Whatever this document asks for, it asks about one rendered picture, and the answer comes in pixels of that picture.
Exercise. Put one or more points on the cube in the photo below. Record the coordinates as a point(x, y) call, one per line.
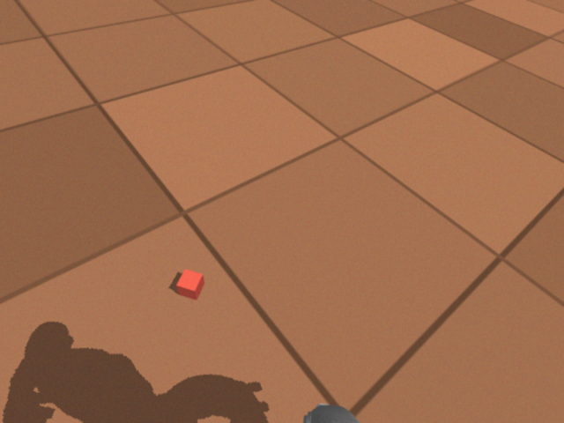
point(190, 284)

